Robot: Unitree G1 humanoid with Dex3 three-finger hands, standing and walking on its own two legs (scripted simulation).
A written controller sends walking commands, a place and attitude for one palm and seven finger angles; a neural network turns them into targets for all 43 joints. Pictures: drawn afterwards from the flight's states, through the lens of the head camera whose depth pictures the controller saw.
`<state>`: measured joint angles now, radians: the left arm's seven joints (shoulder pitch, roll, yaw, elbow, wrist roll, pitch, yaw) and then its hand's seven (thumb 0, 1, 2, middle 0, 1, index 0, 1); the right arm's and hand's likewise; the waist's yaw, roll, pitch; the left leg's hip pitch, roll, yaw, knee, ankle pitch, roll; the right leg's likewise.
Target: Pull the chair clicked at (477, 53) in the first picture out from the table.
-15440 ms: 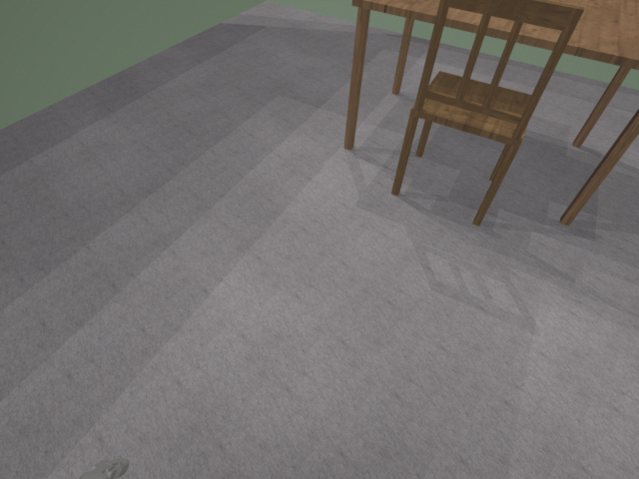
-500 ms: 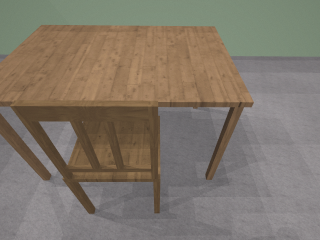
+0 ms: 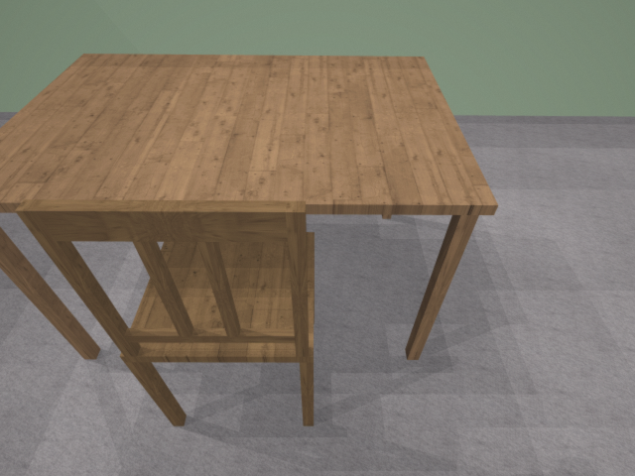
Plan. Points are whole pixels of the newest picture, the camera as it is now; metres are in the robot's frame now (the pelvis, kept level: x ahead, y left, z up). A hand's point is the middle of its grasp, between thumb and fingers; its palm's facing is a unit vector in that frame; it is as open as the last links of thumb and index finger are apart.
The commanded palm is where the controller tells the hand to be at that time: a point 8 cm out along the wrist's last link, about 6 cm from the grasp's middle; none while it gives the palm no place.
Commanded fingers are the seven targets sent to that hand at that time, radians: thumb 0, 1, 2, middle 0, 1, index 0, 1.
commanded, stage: look again from close up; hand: left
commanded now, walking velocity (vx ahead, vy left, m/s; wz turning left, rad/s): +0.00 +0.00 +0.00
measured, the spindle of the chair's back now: (167, 291) +0.44 +0.30 -0.09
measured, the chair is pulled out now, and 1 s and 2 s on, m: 0.00 0.00 0.00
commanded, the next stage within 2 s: raise the hand toward the chair's back in 0.70 s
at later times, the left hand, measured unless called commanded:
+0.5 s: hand out of the picture -0.03 +0.14 -0.17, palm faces +0.06 -0.98 -0.17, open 7.4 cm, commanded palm none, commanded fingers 0.00 0.90 0.90 -0.20 -0.30 -0.20 -0.30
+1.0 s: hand out of the picture +0.13 +0.20 -0.06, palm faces +0.24 -0.95 -0.21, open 7.6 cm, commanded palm +0.10 +0.21 -0.07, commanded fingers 0.00 0.64 0.79 -0.17 -0.26 -0.17 -0.26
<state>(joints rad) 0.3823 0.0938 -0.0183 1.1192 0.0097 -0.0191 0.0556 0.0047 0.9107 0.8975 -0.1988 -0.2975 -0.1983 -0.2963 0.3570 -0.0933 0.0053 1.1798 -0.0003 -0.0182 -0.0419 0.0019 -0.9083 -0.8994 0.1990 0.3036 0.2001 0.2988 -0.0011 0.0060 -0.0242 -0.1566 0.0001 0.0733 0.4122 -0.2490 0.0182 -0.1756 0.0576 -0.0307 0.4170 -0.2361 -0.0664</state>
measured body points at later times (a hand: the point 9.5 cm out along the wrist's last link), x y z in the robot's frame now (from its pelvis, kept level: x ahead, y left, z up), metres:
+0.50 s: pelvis +0.00 -0.01 +0.00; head -0.01 -0.02 +0.45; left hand -0.04 +0.19 -0.16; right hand -0.04 -0.20 -0.17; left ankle -0.02 +0.11 -0.74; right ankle -0.01 -0.07 -0.74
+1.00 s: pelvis -0.01 +0.01 -0.02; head -0.01 -0.03 +0.43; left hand +0.12 +0.25 -0.04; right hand +0.07 -0.25 -0.15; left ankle -0.02 +0.11 -0.74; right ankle -0.01 -0.07 -0.74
